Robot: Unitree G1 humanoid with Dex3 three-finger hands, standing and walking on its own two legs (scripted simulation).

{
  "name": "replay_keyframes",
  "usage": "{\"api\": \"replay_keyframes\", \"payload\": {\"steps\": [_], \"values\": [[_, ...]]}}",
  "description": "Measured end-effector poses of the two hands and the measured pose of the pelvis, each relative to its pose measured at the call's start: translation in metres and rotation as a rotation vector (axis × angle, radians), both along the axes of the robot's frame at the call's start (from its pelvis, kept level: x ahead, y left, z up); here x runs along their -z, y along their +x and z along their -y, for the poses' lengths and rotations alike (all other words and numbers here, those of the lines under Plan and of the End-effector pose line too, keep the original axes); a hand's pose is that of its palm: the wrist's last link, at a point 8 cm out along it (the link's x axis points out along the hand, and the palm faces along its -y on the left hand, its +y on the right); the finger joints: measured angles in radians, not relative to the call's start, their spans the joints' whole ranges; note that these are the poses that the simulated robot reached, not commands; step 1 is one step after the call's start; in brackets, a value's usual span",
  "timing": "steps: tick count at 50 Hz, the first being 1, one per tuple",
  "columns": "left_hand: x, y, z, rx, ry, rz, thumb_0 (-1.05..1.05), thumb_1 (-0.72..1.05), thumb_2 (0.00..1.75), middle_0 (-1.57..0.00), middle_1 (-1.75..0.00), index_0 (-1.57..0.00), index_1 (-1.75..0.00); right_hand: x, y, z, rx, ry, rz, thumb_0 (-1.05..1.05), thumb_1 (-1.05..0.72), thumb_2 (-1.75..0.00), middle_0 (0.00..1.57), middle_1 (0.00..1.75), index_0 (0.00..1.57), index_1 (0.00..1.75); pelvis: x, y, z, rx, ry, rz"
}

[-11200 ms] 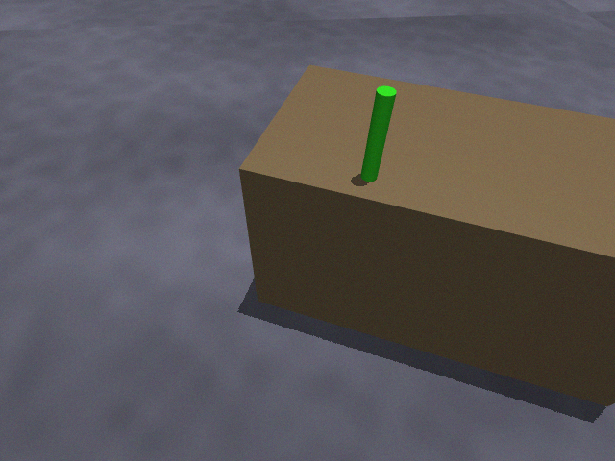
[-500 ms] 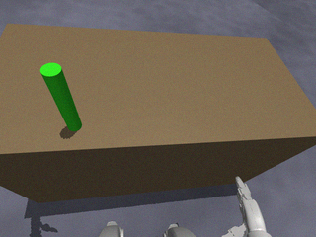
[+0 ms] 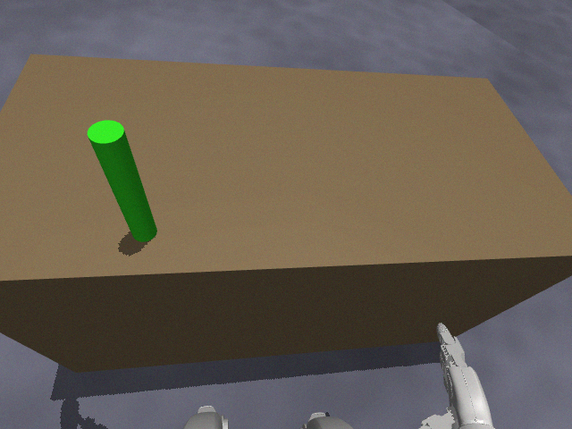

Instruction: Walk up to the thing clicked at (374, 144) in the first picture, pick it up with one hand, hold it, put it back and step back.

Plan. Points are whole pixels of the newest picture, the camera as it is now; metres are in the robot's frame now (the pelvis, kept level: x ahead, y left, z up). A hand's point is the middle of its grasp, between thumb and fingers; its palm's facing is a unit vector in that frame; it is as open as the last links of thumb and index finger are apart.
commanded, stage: go down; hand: left
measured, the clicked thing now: (128, 191) +0.44 +0.21 +0.04
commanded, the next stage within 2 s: approach in 0.10 s
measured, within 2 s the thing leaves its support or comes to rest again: neither
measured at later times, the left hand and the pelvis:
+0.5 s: hand (9, 220) +0.39 +0.34 +0.05, palm faces +0.12 -0.99 +0.06, open 17.6 cm; pelvis -0.01 +0.00 -0.02, yaw +0 degrees
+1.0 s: hand (118, 215) +0.43 +0.23 +0.00, palm faces +0.14 -0.99 +0.04, open 17.4 cm; pelvis -0.01 +0.00 -0.03, yaw -2 degrees
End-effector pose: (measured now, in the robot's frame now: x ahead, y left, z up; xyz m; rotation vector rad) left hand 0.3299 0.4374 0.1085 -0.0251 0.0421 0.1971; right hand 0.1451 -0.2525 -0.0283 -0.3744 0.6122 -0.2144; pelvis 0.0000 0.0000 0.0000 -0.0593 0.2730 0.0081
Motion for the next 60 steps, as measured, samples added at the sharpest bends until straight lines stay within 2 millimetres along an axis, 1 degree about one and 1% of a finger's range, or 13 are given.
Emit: {"api": "replay_keyframes", "payload": {"steps": [6,14,17,20,24,29,33,35,39,43,49,54,60], "values": [[0.000,-0.004,-0.003,-0.010,0.003,0.017,-0.02,-0.57,0.06,-0.06,-0.05,-0.06,-0.05,0.001,-0.005,0.001,-0.011,-0.011,-0.015,-0.01,0.53,-0.05,0.06,0.05,0.06,0.05,0.001,-0.005,0.003,-0.007,0.000,0.004],[-0.006,0.007,0.002,0.018,0.005,0.024,-0.02,-0.56,0.05,-0.06,-0.05,-0.06,-0.05,0.005,-0.007,0.004,-0.008,-0.015,-0.016,-0.01,0.53,-0.05,0.05,0.05,0.06,0.05,0.003,-0.010,0.004,-0.008,-0.003,-0.008],[0.002,0.012,0.006,0.028,0.002,-0.005,-0.02,-0.55,0.05,-0.06,-0.05,-0.06,-0.05,0.008,-0.007,-0.001,-0.017,0.000,-0.019,-0.01,0.54,-0.05,0.05,0.05,0.06,0.05,0.005,-0.011,0.004,-0.007,-0.002,-0.021],[0.020,0.017,0.014,0.043,-0.011,-0.040,-0.01,-0.55,0.05,-0.06,-0.05,-0.06,-0.05,0.011,-0.008,-0.006,-0.033,0.013,-0.023,-0.01,0.55,-0.04,0.05,0.05,0.06,0.05,0.008,-0.011,0.004,-0.005,-0.002,-0.036],[0.052,0.028,0.035,0.070,-0.046,-0.062,-0.01,-0.58,0.04,-0.06,-0.05,-0.05,-0.06,0.012,-0.008,-0.009,-0.048,0.009,-0.026,-0.01,0.56,-0.04,0.05,0.05,0.06,0.05,0.013,-0.012,0.003,-0.004,-0.003,-0.055],[0.093,0.049,0.077,0.120,-0.078,-0.071,-0.02,-0.59,0.04,-0.06,-0.05,-0.05,-0.06,0.004,-0.004,-0.001,-0.046,-0.035,-0.003,-0.02,0.56,-0.04,0.06,0.05,0.06,0.05,0.021,-0.013,0.002,0.001,-0.006,-0.074],[0.116,0.067,0.113,0.148,-0.095,-0.064,-0.02,-0.59,0.04,-0.06,-0.05,-0.06,-0.06,-0.010,-0.006,0.008,-0.031,-0.085,0.013,-0.02,0.56,-0.04,0.06,0.05,0.06,0.05,0.025,-0.013,0.002,0.008,-0.010,-0.083],[0.123,0.075,0.126,0.144,-0.094,-0.053,-0.02,-0.59,0.04,-0.06,-0.05,-0.06,-0.05,-0.014,-0.011,0.014,-0.017,-0.106,0.006,-0.01,0.55,-0.04,0.06,0.05,0.06,0.05,0.027,-0.013,0.001,0.013,-0.011,-0.089],[0.118,0.086,0.136,0.095,-0.072,0.005,-0.02,-0.57,0.03,-0.07,-0.05,-0.07,-0.05,-0.010,-0.025,0.024,0.030,-0.118,-0.040,-0.01,0.54,-0.04,0.06,0.05,0.06,0.05,0.030,-0.012,0.001,0.023,-0.013,-0.098],[0.111,0.088,0.142,0.067,-0.028,0.006,-0.02,-0.54,0.02,-0.07,-0.04,-0.07,-0.04,0.002,-0.033,0.024,0.059,-0.078,-0.074,-0.01,0.53,-0.05,0.05,0.05,0.06,0.05,0.031,-0.011,0.000,0.032,-0.012,-0.101],[0.107,0.075,0.154,0.065,-0.017,-0.019,-0.02,-0.53,0.01,-0.07,-0.03,-0.08,-0.03,0.017,-0.021,0.008,0.027,0.022,-0.034,-0.02,0.52,-0.05,0.05,0.05,0.06,0.05,0.033,-0.013,0.002,0.036,-0.001,-0.095],[0.111,0.063,0.161,0.039,-0.033,-0.019,-0.02,-0.52,0.01,-0.06,-0.03,-0.08,-0.02,0.010,-0.016,0.007,-0.013,0.033,0.013,-0.01,0.53,-0.05,0.06,0.05,0.06,0.05,0.035,-0.019,0.008,0.029,0.011,-0.081],[0.120,0.064,0.173,0.067,-0.013,-0.013,-0.02,-0.51,0.00,-0.06,-0.02,-0.08,-0.01,0.000,-0.030,0.019,-0.020,-0.023,-0.006,-0.01,0.53,-0.04,0.06,0.05,0.06,0.05,0.037,-0.027,0.014,0.017,0.013,-0.079]]}}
